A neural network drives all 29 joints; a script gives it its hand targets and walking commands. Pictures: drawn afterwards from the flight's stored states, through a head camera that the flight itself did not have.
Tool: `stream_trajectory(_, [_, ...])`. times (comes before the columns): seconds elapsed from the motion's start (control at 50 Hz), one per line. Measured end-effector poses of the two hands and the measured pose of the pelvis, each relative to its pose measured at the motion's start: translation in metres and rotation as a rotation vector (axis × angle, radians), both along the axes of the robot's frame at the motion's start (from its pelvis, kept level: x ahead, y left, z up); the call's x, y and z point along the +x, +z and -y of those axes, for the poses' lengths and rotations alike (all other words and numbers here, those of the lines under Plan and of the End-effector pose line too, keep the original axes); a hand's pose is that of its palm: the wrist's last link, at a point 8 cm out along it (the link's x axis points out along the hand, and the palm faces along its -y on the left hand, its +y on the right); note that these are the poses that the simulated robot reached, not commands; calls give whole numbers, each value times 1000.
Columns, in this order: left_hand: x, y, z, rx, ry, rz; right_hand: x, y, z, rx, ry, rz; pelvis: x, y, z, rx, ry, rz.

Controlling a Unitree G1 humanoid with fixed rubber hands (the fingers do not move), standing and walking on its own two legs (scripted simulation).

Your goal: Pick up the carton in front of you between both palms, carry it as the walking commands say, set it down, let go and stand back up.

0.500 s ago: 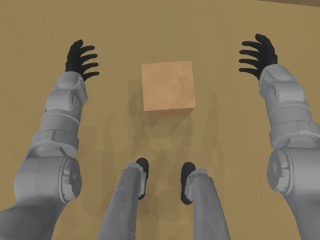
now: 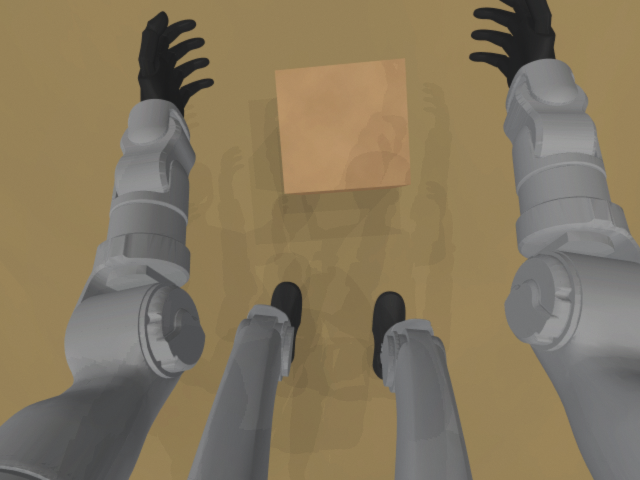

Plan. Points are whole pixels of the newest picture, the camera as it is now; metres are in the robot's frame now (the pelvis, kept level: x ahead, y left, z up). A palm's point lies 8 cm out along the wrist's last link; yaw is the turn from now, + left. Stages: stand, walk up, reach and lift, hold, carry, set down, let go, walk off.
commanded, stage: reach and lift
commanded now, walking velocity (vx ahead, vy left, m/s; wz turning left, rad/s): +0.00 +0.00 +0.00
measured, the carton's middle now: (343, 139) +0.51 +0.02 -0.50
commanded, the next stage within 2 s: none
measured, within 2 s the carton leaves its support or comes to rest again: leaves its support in 1.54 s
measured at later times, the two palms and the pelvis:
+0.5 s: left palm (228, 141) +0.48 +0.21 -0.38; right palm (458, 124) +0.53 -0.17 -0.38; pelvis -0.07 +0.00 -0.22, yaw +1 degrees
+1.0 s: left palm (247, 140) +0.49 +0.19 -0.43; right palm (440, 123) +0.54 -0.15 -0.43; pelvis -0.05 +0.00 -0.26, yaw +2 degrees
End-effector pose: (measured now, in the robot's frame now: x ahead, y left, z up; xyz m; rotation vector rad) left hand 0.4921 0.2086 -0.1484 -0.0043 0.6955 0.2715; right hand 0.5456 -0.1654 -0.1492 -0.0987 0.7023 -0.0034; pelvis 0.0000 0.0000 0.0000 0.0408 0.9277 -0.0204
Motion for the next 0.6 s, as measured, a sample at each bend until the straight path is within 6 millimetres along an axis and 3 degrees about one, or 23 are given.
stream_trajectory(0.12, [-1,-65,-3,6,6,5,-7,-70,-4,-7,-24,-5,-1,-56,-1,-3,17,-59])
stream_trajectory(0.28, [-8,-156,-5,22,-12,-2,-13,-162,2,-23,-33,24,-25,-140,-4,1,26,-15])
stream_trajectory(0.44, [-11,-214,-1,6,-20,-5,-16,-214,3,-14,-49,26,-57,-206,-3,1,27,134])
stream_trajectory(0.6, [-11,-262,3,-6,-33,-43,-20,-260,-4,-3,-29,-24,-73,-239,-2,-4,23,251])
